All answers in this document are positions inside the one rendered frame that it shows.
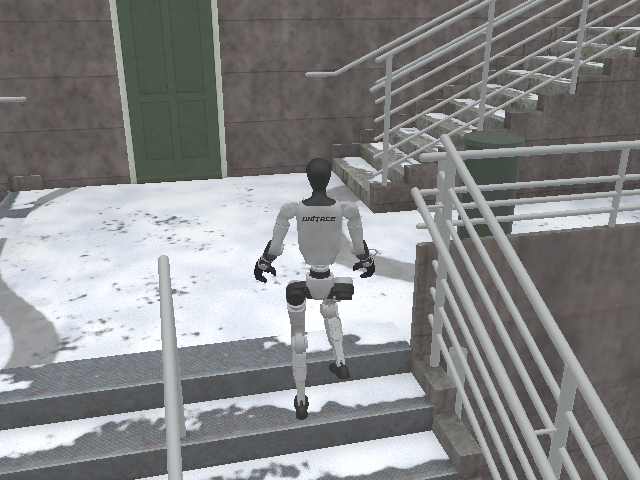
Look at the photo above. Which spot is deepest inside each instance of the humanoid robot torso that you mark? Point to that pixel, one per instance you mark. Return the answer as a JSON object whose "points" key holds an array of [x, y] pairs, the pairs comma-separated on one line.
{"points": [[319, 239]]}

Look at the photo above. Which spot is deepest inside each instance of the robot left forearm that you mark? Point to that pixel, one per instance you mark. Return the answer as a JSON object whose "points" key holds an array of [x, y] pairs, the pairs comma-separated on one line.
{"points": [[266, 259]]}

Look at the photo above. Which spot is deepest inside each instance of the robot right forearm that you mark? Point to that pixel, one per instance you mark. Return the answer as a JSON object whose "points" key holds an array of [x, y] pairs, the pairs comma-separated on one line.
{"points": [[365, 259]]}

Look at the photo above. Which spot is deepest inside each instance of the robot left hand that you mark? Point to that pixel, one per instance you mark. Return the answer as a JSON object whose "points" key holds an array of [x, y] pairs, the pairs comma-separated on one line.
{"points": [[258, 272]]}

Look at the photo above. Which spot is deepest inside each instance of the robot right hand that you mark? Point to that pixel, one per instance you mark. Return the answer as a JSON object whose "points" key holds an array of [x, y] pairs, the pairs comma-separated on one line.
{"points": [[370, 269]]}

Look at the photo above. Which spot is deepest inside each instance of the robot left upper arm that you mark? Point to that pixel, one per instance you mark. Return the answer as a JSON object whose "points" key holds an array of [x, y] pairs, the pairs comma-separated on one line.
{"points": [[287, 211]]}

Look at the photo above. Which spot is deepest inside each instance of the robot right upper arm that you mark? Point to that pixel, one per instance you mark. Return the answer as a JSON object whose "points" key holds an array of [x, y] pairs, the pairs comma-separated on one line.
{"points": [[351, 212]]}

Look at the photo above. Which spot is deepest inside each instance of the robot left thigh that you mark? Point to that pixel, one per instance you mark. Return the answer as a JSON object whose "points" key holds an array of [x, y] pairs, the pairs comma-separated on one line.
{"points": [[296, 305]]}

